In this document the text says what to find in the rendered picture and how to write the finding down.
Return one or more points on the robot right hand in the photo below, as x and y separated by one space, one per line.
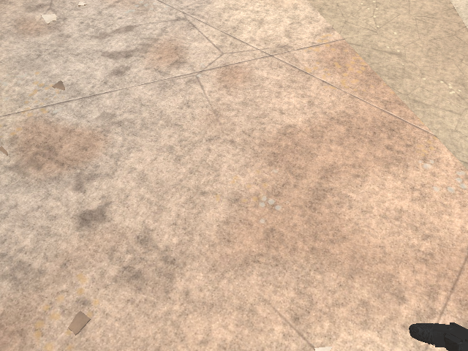
453 337

